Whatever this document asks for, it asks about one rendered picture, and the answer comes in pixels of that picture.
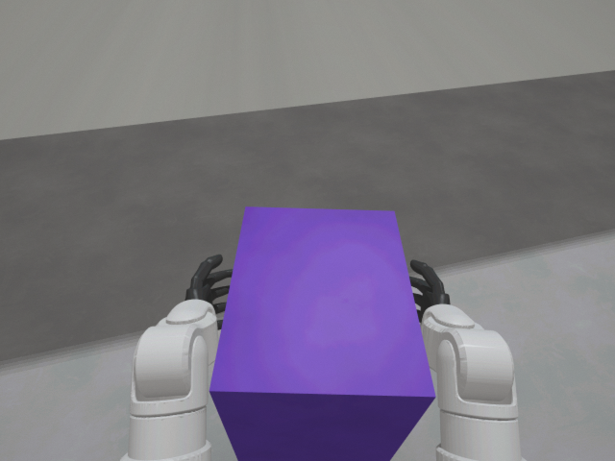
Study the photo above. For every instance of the robot left forearm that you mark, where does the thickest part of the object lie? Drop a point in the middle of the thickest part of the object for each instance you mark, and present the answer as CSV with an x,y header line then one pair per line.
x,y
170,386

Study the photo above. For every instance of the robot right forearm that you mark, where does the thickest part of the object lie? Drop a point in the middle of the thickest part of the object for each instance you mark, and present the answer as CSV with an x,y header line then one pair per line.
x,y
476,388

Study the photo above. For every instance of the carton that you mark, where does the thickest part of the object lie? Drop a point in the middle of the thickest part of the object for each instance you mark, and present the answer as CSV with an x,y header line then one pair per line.
x,y
321,355

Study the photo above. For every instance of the robot left hand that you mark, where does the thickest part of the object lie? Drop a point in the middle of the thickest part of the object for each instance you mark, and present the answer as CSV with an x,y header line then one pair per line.
x,y
202,281

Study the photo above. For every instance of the robot right hand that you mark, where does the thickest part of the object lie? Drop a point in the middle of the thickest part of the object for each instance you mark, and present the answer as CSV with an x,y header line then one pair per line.
x,y
432,288

